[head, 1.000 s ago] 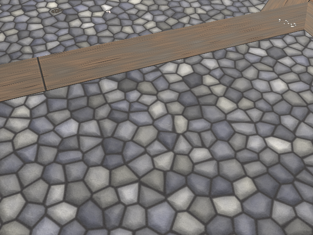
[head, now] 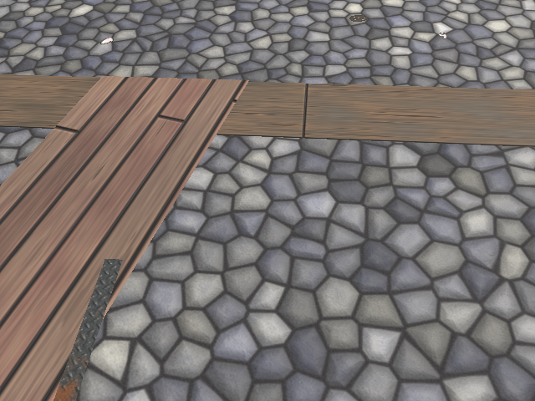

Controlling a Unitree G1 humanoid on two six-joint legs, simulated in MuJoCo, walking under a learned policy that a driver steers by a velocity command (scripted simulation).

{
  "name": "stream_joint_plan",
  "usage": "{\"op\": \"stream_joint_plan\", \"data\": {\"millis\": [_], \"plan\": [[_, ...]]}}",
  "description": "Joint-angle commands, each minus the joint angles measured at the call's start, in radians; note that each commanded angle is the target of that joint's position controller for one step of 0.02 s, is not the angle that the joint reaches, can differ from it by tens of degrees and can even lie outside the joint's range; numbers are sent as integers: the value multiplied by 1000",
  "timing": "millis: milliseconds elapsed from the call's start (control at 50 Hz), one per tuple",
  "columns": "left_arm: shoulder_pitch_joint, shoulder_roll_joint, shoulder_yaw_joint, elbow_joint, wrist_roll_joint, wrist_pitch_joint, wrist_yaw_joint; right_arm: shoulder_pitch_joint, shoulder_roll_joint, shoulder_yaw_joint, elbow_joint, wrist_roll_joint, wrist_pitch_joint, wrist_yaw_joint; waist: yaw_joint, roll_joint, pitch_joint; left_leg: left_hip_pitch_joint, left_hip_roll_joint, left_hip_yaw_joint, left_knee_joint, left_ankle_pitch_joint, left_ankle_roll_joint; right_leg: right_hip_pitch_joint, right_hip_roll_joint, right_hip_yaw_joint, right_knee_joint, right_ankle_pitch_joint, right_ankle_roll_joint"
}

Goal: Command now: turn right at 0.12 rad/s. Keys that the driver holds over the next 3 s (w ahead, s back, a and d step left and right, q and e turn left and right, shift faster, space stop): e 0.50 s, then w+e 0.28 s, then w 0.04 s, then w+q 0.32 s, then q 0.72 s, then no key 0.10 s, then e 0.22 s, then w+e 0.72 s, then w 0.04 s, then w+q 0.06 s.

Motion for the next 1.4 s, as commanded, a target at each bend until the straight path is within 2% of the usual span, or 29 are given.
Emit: {"op": "stream_joint_plan", "data": {"millis": [20,220,260,300,320,360,420,500,540,560,580,600,620,640,700,740,880,980,1040,1080,1100,1120,1140,1160,1180,1200,1220,1280,1400], "plan": [[-91,155,23,-88,-14,-24,-2,-13,-133,-45,-59,-4,-15,-9,-30,-174,-28,98,72,3,-26,5,-18,-72,-149,196,-153,24,-75],[-69,193,49,-158,-45,30,26,22,-117,-73,-63,19,-42,-10,-1,-80,-74,87,92,62,4,80,7,-70,-95,296,-2,187,-109],[-67,178,47,-174,-48,35,23,39,-144,-85,-63,16,-38,-10,1,16,-78,149,177,-21,-61,130,67,-160,-26,212,106,100,-58],[-40,159,45,-179,-44,38,16,55,-178,-93,-64,9,-37,-14,1,175,-85,208,417,-236,-142,331,230,-287,44,63,357,-213,8],[-46,196,61,-178,-42,40,12,58,-166,-86,-76,7,-42,-21,-18,158,-90,203,509,-293,-152,451,305,-342,15,41,590,-393,35],[-25,191,69,-163,-52,54,7,3,-155,-77,-84,20,-42,-30,15,20,-66,158,462,-163,-137,442,264,-359,-43,42,706,-339,61],[-56,126,41,-178,-50,65,-1,-18,-188,-86,-71,23,-24,-32,-9,64,-50,148,359,18,-141,432,212,-317,-68,-45,550,-219,83],[-50,145,40,-204,-54,63,-20,-4,-212,-96,-57,36,-5,-25,-26,124,-110,157,372,98,-99,435,196,-164,-59,-116,286,-152,61],[24,150,48,-182,-50,67,-20,3,-218,-97,-48,59,-7,-18,7,101,-130,92,368,131,-70,141,153,-33,-16,-176,110,-28,17],[87,169,61,-157,-49,68,-12,27,-185,-88,-36,59,-13,-14,22,63,-129,-8,333,170,-5,-72,111,87,15,-172,55,-40,-14],[185,218,81,-135,-56,62,-4,26,-119,-69,-36,38,-20,-6,52,-91,-109,-204,261,269,226,-277,38,234,-77,6,-31,-98,-77],[230,358,102,-169,-47,41,0,-45,-59,-46,-113,1,-32,2,56,-354,-76,-563,96,277,560,-490,-42,307,-366,564,-160,-232,-266],[238,324,91,-178,-11,4,-10,-138,-125,-64,-140,38,-62,1,123,-242,-83,-630,97,89,663,-440,-27,240,-425,736,-300,-433,-368],[192,266,71,-171,-7,-18,-9,-151,-169,-77,-135,68,-77,6,84,-201,1,-648,137,66,664,-325,-3,198,-398,672,-323,-527,-329],[108,202,42,-176,-25,-23,11,-88,-170,-86,-76,24,-96,6,24,-166,32,-531,173,82,546,-60,-18,120,-262,426,-301,-315,-225],[135,193,38,-166,-19,-28,21,-87,-141,-79,-55,23,-108,15,25,-149,11,-479,147,109,481,67,-41,121,-219,343,-305,-154,-215],[232,202,42,-90,-36,-36,28,-201,-89,-44,-43,42,-121,37,97,-173,29,-376,128,140,118,241,-83,151,-201,209,-296,37,-195],[283,213,43,-37,-38,-31,18,-277,-100,-30,-73,56,-133,63,134,-158,86,-420,139,170,38,176,-17,251,-264,190,-279,151,-204],[265,231,47,-23,-39,-24,21,-231,-117,-33,-69,55,-137,74,96,-169,55,-326,107,206,13,106,41,294,-277,141,-218,426,-179],[233,235,46,-26,-35,-17,28,-50,-164,-60,-20,49,-133,66,-10,-152,-86,-48,37,257,-21,128,97,281,-223,45,6,849,-142],[224,221,37,-38,-25,-18,35,108,-202,-76,13,50,-128,57,-85,-125,-195,219,83,185,2,169,142,145,-192,6,205,853,-107],[266,158,15,-85,-5,-34,33,257,-301,-100,22,39,-122,49,-98,83,-348,596,330,-247,-7,66,282,-211,-71,-54,589,461,-28],[273,131,2,-89,-9,-59,28,280,-260,-89,42,59,-122,54,-83,230,-401,711,455,-623,-174,-82,370,-438,52,16,817,-257,11],[180,202,17,-109,-41,-83,13,217,-206,-72,32,61,-115,46,-99,140,-250,614,437,-536,-206,-80,330,-548,-10,71,877,-232,9],[105,201,13,-126,-53,-99,4,160,-190,-67,12,46,-106,39,-84,62,-145,477,396,-385,-200,93,301,-543,-51,53,855,-175,4],[69,192,13,-134,-32,-107,4,112,-180,-63,1,36,-101,36,-49,-22,-73,339,353,-279,-202,311,280,-513,-79,31,784,-135,10],[61,200,22,-136,-8,-101,7,81,-164,-56,-13,31,-101,32,-20,-43,-55,252,319,-205,-206,491,267,-459,-101,24,724,-110,21],[118,151,10,-126,1,-72,14,41,-182,-58,-11,35,-95,19,39,8,-58,98,270,-106,-225,735,277,-361,-89,-7,595,-87,75],[-53,109,-4,-161,-9,-53,17,94,-214,-74,33,64,-44,-18,-14,50,-112,5,171,-52,-153,609,164,-194,15,-30,190,237,96]]}}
